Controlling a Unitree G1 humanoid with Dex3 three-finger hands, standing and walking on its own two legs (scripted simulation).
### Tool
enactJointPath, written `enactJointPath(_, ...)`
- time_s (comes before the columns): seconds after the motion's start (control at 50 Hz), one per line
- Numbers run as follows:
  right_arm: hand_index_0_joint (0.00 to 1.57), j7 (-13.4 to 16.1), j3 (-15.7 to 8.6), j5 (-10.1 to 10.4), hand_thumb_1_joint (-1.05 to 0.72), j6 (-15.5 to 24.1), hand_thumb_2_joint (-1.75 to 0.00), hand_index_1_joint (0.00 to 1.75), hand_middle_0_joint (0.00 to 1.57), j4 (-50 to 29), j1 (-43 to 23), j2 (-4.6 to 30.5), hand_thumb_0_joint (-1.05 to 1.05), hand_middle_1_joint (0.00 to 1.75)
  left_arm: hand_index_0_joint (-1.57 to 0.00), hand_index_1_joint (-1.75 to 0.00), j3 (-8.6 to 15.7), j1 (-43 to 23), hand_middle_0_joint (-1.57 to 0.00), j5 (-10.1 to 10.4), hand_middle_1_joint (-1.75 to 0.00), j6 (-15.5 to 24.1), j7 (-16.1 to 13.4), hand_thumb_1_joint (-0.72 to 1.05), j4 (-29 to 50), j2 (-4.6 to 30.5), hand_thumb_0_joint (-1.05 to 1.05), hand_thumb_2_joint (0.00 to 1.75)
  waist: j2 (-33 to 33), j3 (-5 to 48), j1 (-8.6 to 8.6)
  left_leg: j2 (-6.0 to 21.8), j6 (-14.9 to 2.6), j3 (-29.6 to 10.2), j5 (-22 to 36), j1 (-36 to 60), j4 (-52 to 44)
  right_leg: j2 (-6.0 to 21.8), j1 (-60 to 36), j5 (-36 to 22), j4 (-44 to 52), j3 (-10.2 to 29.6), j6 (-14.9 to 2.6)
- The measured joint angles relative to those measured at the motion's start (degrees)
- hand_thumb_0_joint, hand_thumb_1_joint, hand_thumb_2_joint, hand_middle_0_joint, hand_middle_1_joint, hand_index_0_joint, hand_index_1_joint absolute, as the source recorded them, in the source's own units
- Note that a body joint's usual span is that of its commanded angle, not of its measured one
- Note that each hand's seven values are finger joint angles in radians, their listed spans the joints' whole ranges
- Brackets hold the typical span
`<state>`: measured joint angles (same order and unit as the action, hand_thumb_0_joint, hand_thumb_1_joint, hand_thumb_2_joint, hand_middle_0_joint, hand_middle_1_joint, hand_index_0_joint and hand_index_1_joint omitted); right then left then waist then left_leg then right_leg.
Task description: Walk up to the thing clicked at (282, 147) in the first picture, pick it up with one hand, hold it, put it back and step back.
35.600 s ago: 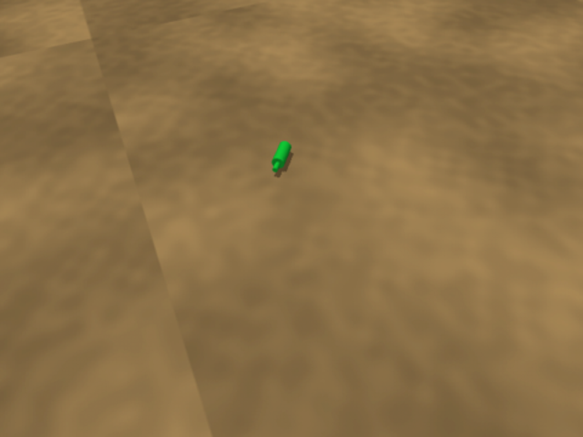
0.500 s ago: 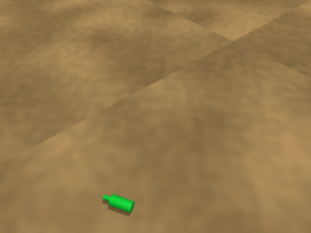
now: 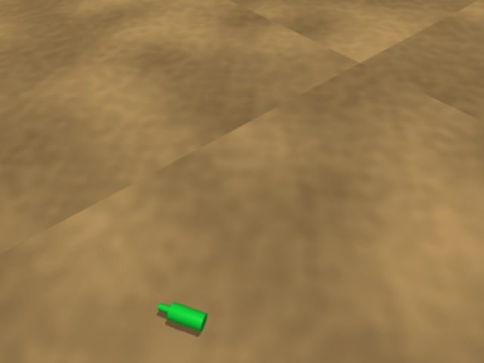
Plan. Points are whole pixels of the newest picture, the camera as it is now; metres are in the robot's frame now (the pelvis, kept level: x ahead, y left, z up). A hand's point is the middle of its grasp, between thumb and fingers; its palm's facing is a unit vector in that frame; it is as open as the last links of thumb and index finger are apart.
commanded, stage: stand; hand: left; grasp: from above
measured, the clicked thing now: (181, 314) +0.38 +0.28 -0.75
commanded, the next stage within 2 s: step back in 0.26 s
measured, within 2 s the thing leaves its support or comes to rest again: neither
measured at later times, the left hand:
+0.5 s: hand out of the picture +0.09 +0.29 -0.17, palm faces -0.01 -0.92 -0.38, open 7.4 cm
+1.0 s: hand out of the picture +0.01 +0.30 -0.18, palm faces -0.11 -0.91 -0.39, open 7.4 cm
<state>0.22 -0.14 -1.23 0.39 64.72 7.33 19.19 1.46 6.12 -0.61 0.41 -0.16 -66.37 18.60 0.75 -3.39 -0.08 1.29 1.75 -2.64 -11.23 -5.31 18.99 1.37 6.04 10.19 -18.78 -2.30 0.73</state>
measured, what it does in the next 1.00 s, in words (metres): walks backwards: right foot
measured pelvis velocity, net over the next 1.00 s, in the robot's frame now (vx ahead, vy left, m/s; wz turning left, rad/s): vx -0.11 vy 0.04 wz -0.08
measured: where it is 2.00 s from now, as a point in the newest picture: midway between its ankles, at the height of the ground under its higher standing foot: outside the picture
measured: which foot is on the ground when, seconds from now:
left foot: down 0.00-0.98, up 1.00-1.00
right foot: down 0.00-0.54, up 0.56-0.94, down 0.96-1.00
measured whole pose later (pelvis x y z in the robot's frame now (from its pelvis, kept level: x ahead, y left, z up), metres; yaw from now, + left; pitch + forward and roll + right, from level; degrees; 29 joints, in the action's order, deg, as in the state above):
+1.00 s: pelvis -0.11 +0.04 -0.03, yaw -5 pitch -2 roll -1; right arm 0.7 -2.5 -0.7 -2.4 49.3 7.0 21.2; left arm 3.9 7.8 -1.3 -2.1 -0.6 -50.1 20.5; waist 2.2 -11.3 1.4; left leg 1.6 -1.8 1.7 -17.6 -21.6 41.6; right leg -3.5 14.3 20.7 -37.5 2.1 -0.9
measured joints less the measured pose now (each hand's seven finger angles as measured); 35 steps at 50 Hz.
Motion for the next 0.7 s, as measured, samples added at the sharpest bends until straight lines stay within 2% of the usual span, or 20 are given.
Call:
enactJointPath(0.26, 0.2, 0.0, 0.3, 0.1, -0.9, 0.1, -0.89, 0.3, 0.2, -0.1, -0.2, 0.3, 0.01, 0.3, -0.21, -0.3, -0.3, 0.1, -0.2, 0.1, -0.3, 0.0, 0.1, 0.9, 0.4, 0.2, 0.0, 0.9, 0.0, 0.0, 0.02, -0.1, -0.03, 0.2, -0.1, 0.1, -0.3, 0.1, 0.2, 0.2, -0.2, 0.2, 0.05)
enactJointPath(0.32, 0.2, -0.4, -0.1, 0.6, -0.9, -0.7, -0.89, 0.3, 0.2, -1.4, -1.3, 0.8, 0.01, 0.3, -0.21, -0.3, 0.8, -0.4, -0.2, 0.8, -0.3, -0.3, 0.0, 0.9, 2.2, 0.4, 0.0, 0.9, 0.4, -1.1, 0.35, 0.1, -0.26, -0.1, -1.4, -2.9, 3.7, -0.1, 2.4, 0.9, -2.6, -0.1, -0.11)
enactJointPath(0.4, 0.2, -0.5, -1.2, 1.0, -0.9, -1.7, -0.89, 0.3, 0.2, -4.2, -2.7, 2.2, 0.01, 0.3, -0.21, -0.3, 1.8, -1.9, -0.2, 0.9, -0.3, -0.9, -0.4, 0.9, 5.8, 1.2, 0.0, 0.9, 0.6, -4.1, 0.51, -0.6, -1.91, -0.1, -2.8, -9.2, 13.7, 0.3, 6.0, 2.0, -7.1, -0.2, -0.24)
enactJointPath(0.46, 0.2, -0.7, -2.2, 0.9, -0.91, -2.7, -0.89, 0.3, 0.2, -6.4, -2.5, 3.3, 0.01, 0.3, -0.21, -0.3, 2.1, -2.6, -0.2, 0.1, -0.3, -1.7, -0.7, 0.9, 8.3, 1.9, 0.0, 0.9, -0.4, -5.0, 0.45, -3.0, -3.52, 0.0, -12.4, -13.1, 24.6, 1.8, 9.0, 3.2, -11.0, 0.7, 0.19)
enactJointPath(0.48, 0.2, -0.8, -2.5, 1.0, -0.91, -2.9, -0.89, 0.3, 0.2, -7.2, -2.1, 3.5, 0.01, 0.3, -0.21, -0.3, 2.1, -2.8, -0.2, -0.2, -0.3, -1.9, -0.8, 0.9, 9.1, 2.3, 0.0, 0.9, -0.9, -5.1, 0.62, -3.4, -3.89, 0.3, -13.9, -13.5, 26.2, 2.3, 10.0, 3.5, -12.3, 1.0, 0.45)
enactJointPath(0.5, 0.2, -0.9, -2.7, 1.0, -0.91, -2.8, -0.89, 0.3, 0.2, -7.8, -1.7, 3.7, 0.01, 0.3, -0.21, -0.3, 2.1, -3.2, -0.2, -0.3, -0.3, -2.1, -0.9, 0.9, 9.9, 2.7, 0.0, 0.9, -1.3, -5.1, 0.83, -3.5, -4.08, 0.6, -13.7, -13.2, 26.1, 2.7, 11.1, 4.0, -13.6, 1.1, 0.8)
enactJointPath(0.54, 0.2, -1.0, -3.1, 0.5, -0.91, -2.4, -0.89, 0.3, 0.2, -8.9, -0.2, 4.2, 0.01, 0.3, -0.21, -0.3, 1.9, -3.9, -0.2, -0.4, -0.3, -2.6, -1.0, 0.9, 11.5, 3.5, 0.0, 0.9, -1.5, -4.9, 1.33, -2.7, -3.87, 0.8, -7.8, -11.2, 20.3, 3.0, 13.8, 5.3, -17.3, 1.1, 1.49)
enactJointPath(0.56, 0.2, -0.8, -3.5, 0.0, -0.91, -2.1, -0.89, 0.3, 0.2, -9.0, 0.2, 4.0, 0.01, 0.3, -0.21, -0.3, 2.0, -4.6, -0.2, -0.1, -0.3, -3.0, -1.1, 0.9, 12.3, 4.0, 0.0, 0.9, -2.0, -5.3, 1.39, -3.0, -3.55, 0.8, -10.2, -11.0, 19.6, 2.8, 15.5, 6.5, -20.3, 2.3, 0.71)
enactJointPath(0.58, 0.2, -0.7, -3.6, -0.4, -0.91, -2.0, -0.89, 0.3, 0.2, -9.0, 0.4, 3.4, 0.01, 0.3, -0.21, -0.3, 2.2, -5.4, -0.2, 0.1, -0.3, -3.3, -1.4, 0.9, 13.0, 4.6, 0.0, 0.9, -3.0, -6.3, 1.16, -3.6, -3.72, 1.3, -10.8, -11.3, 20.3, 1.6, 17.0, 11.1, -24.5, 5.3, -0.24)
enactJointPath(0.62, 0.2, -0.7, -3.2, -0.8, -0.91, -2.1, -0.89, 0.3, 0.2, -9.3, 1.0, 2.3, 0.01, 0.3, -0.21, -0.3, 2.5, -6.1, -0.2, 0.2, -0.3, -3.7, -2.1, 0.9, 13.9, 5.2, 0.0, 0.9, -3.9, -7.3, 1.36, -3.5, -4.11, 1.4, -10.1, -11.7, 20.2, -3.1, 19.4, 19.3, -33.6, 10.2, -1.37)
enactJointPath(0.66, 0.2, -0.3, -3.0, -1.1, -0.91, -2.4, -0.89, 0.3, 0.2, -9.6, 1.6, 1.3, 0.01, 0.3, -0.2, -0.3, 2.3, -5.8, -0.2, 0.4, -0.3, -3.9, -2.5, 0.9, 14.4, 5.3, 0.0, 0.9, -4.1, -7.6, 1.58, -3.2, -4.36, 1.6, -8.3, -11.4, 18.0, -6.6, 21.3, 20.9, -41.4, 12.0, -1.88)
enactJointPath(0.7, 0.2, 0.3, -2.9, -1.1, -0.9, -2.5, -0.89, 0.3, 0.2, -10.4, 1.8, 0.8, 0.01, 0.3, -0.2, -0.3, 2.1, -4.8, -0.2, 0.6, -0.3, -3.8, -2.3, 0.9, 15.0, 5.0, 0.0, 0.9, -4.0, -7.7, 1.61, -2.8, -4.66, 2.2, -6.8, -11.2, 16.0, -8.0, 22.1, 19.7, -46.2, 11.7, -1.63)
